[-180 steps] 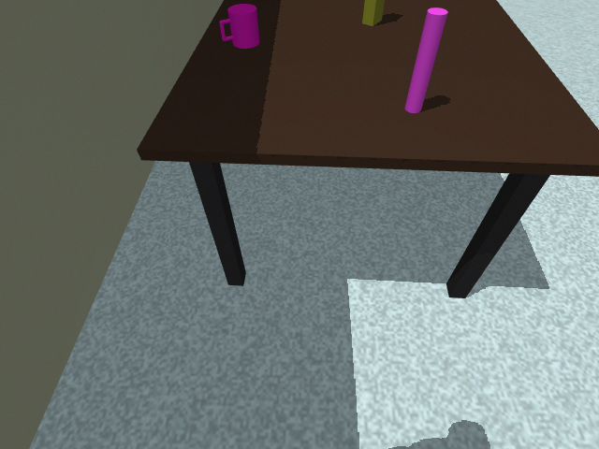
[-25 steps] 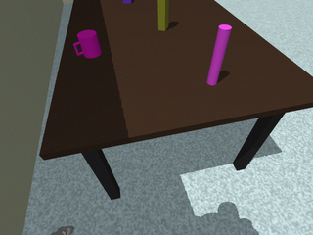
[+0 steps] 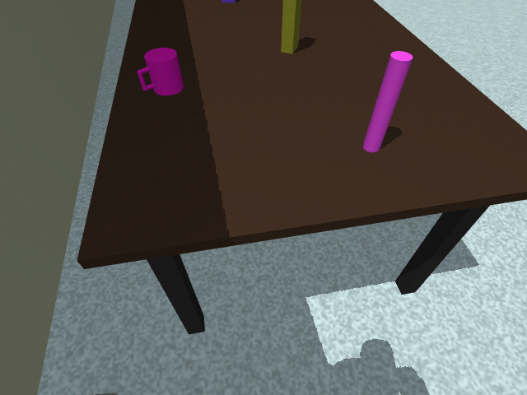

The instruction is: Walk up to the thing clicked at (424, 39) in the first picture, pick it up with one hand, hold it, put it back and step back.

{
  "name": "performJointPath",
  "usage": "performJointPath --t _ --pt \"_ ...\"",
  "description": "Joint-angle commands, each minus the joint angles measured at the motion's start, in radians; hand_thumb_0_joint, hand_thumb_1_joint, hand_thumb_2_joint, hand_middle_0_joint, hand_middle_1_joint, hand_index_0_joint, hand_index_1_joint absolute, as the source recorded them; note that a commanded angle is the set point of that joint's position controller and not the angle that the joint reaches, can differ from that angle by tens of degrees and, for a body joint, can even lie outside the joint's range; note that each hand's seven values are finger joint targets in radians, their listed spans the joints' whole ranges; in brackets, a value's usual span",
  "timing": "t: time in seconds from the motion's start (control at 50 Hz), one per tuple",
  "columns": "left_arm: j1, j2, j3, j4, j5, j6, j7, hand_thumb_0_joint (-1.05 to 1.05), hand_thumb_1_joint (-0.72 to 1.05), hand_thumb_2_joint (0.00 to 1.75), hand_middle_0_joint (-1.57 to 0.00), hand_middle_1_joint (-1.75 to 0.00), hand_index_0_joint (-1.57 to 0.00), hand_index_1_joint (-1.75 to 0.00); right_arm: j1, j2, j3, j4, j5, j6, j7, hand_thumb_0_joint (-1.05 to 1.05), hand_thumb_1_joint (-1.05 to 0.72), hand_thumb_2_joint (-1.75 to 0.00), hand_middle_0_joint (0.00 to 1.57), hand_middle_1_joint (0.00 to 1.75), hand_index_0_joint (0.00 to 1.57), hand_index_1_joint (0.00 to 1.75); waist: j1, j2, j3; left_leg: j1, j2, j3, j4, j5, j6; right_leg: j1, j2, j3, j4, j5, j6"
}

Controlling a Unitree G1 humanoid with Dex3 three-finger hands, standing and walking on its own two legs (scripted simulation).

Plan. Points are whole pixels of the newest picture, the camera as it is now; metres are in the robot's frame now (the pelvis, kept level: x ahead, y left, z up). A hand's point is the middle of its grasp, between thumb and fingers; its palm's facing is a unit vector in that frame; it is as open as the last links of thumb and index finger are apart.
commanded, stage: walk up
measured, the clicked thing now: (384, 107) +0.67 -0.21 +0.08
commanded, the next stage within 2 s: stand in 0.28 s
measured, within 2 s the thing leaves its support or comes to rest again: neither
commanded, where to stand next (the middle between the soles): +0.07 +0.00 m, yaw -1 degrees
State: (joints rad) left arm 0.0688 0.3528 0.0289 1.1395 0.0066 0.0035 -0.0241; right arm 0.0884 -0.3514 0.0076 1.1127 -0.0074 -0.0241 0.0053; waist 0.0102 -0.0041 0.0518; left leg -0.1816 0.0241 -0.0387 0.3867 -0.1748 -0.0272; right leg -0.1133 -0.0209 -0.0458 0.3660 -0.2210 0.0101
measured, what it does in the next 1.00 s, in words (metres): stands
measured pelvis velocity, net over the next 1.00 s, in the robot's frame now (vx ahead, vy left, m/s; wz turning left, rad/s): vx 0.01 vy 0.00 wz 0.00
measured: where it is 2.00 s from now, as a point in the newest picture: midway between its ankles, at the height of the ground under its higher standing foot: outside the picture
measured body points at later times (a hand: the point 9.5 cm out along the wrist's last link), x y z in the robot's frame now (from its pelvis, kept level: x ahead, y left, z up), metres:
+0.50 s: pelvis +0.01 +0.00 +0.00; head +0.02 +0.00 +0.45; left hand +0.08 +0.31 -0.13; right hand +0.10 -0.29 -0.13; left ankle +0.02 +0.14 -0.75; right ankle -0.01 -0.12 -0.75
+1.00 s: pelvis +0.01 +0.00 +0.00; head +0.02 +0.00 +0.45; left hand +0.08 +0.30 -0.13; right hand +0.08 -0.30 -0.13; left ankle +0.02 +0.14 -0.75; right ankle -0.01 -0.12 -0.75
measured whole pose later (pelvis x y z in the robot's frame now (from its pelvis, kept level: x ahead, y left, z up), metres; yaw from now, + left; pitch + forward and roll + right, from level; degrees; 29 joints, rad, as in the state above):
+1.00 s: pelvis +0.01 +0.00 +0.00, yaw +0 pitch -2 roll +0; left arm 0.11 0.35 0.01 1.15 0.01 -0.02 -0.01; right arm 0.10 -0.35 0.00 1.14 -0.01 -0.01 0.01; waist 0.00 0.01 0.05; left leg -0.14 0.02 -0.03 0.32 -0.15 -0.03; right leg -0.09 -0.02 -0.04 0.32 -0.21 0.01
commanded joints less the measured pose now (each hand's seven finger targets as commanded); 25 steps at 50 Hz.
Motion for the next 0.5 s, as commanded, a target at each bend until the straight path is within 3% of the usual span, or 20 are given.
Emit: performJointPath --t 0.0,0.22,0.32,0.48 --pt "-0.049 0.203 0.039 -0.065 -0.002 -0.02 0.016 0.0 0.9 0.9 -0.2 -0.3 -0.2 -0.3 -0.041 -0.225 -0.046 -0.05 0.0 -0.025 -0.02 0.0 -0.9 -0.9 0.2 0.3 0.2 0.3 -0.007 0.025 -0.114 0.039 0.099 -0.067 -0.059 0.182 0.05 0.034 -0.103 0.083 -0.063 0.11 -0.033" --pt "-0.042 0.204 0.04 -0.057 0.001 -0.021 0.02 0.0 0.9 0.9 -0.2 -0.3 -0.2 -0.3 -0.046 -0.215 -0.047 -0.044 -0.001 -0.02 -0.018 0.0 -0.9 -0.9 0.2 0.3 0.2 0.3 -0.01 0.012 -0.099 0.033 0.093 -0.072 -0.073 0.196 0.046 0.045 -0.103 0.072 -0.075 0.117 -0.023" --pt "-0.025 0.207 0.03 -0.048 0.0 -0.036 0.028 0.0 0.9 0.9 -0.2 -0.3 -0.2 -0.3 -0.06 -0.214 -0.045 -0.044 0.0 -0.013 -0.018 0.0 -0.9 -0.9 0.2 0.3 0.2 0.3 -0.005 0.015 -0.115 0.081 0.109 -0.072 -0.062 0.275 0.047 0.056 -0.123 0.089 -0.078 0.223 -0.02" --pt "-0.026 0.209 0.023 -0.045 0.0 -0.037 0.03 0.0 0.9 0.9 -0.2 -0.3 -0.2 -0.3 -0.059 -0.21 -0.044 -0.033 0.001 -0.006 -0.012 0.0 -0.9 -0.9 0.2 0.3 0.2 0.3 -0.009 -0.001 -0.083 0.055 0.1 -0.071 -0.099 0.176 0.037 0.041 -0.117 0.087 -0.106 0.132 -0.02"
